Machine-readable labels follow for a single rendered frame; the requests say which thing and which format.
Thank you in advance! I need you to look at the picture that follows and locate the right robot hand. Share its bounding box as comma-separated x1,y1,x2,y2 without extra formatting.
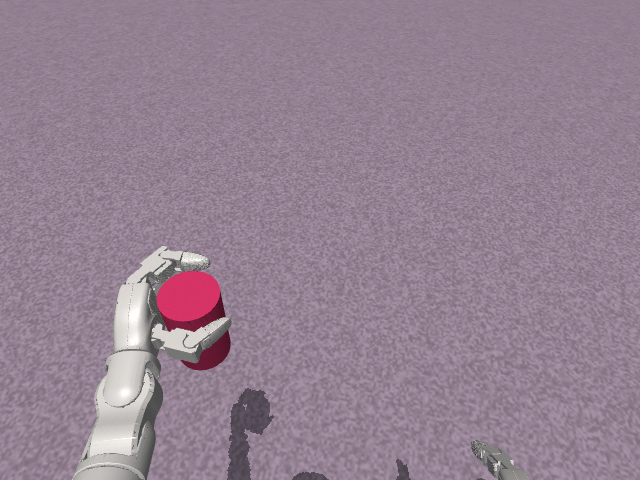
471,440,530,480

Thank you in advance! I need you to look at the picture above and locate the can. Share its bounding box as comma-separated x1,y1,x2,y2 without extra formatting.
156,271,231,370

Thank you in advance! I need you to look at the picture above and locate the left robot arm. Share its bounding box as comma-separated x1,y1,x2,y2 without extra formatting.
72,349,163,480

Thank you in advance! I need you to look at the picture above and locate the left robot hand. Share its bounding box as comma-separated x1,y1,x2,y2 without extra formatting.
113,246,231,363

